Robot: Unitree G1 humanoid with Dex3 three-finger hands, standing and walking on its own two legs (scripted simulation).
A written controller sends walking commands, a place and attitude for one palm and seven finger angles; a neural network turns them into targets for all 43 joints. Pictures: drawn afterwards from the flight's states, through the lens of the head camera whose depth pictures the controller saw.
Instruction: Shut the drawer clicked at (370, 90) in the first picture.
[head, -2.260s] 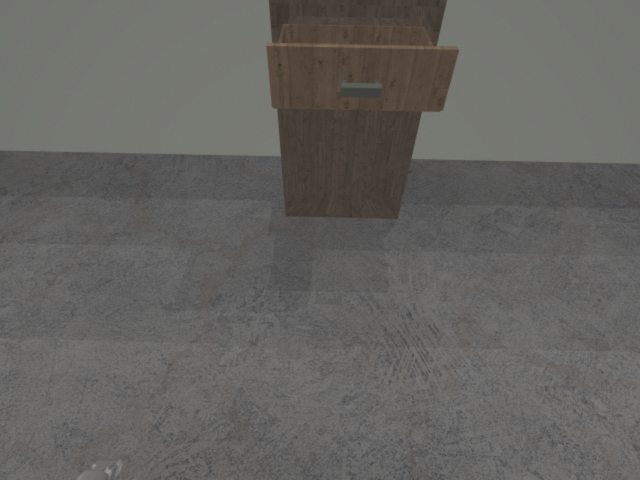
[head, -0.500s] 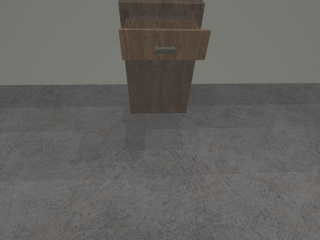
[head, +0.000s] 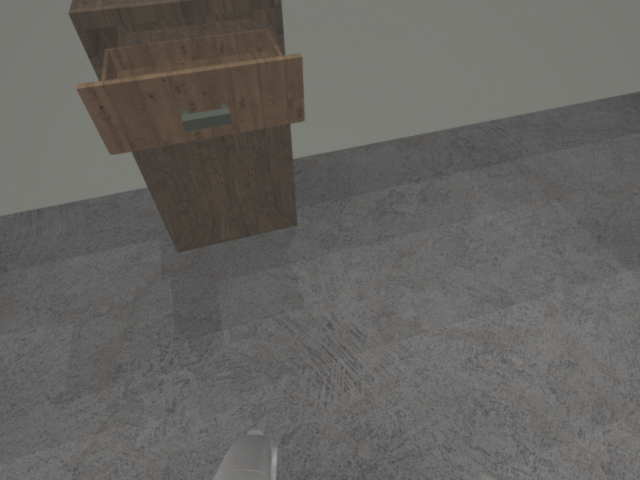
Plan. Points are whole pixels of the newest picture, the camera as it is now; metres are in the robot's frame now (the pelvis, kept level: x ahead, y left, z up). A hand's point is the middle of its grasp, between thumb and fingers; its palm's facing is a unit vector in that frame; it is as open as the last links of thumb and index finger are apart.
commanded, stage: walk to a spot facing it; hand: left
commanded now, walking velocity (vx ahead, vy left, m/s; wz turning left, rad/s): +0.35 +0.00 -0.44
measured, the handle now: (206, 114) +0.80 +0.33 +0.01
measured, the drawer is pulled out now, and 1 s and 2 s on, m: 0.30 0.30 0.30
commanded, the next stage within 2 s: none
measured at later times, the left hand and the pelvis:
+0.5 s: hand (182, 359) +0.32 +0.28 -0.18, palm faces -0.19 -0.96 -0.19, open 7.3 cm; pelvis +0.20 +0.09 +0.00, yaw -17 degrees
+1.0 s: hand (281, 296) +0.46 +0.13 -0.17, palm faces -0.53 -0.82 -0.23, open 7.3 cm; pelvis +0.26 +0.03 -0.02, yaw -35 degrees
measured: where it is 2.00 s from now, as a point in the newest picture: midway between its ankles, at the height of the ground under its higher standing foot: (308, 471)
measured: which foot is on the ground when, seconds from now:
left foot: up 0.00-0.20, down 0.22-0.86, up 0.88-1.00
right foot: down 0.00-0.22, up 0.24-0.82, down 0.84-1.00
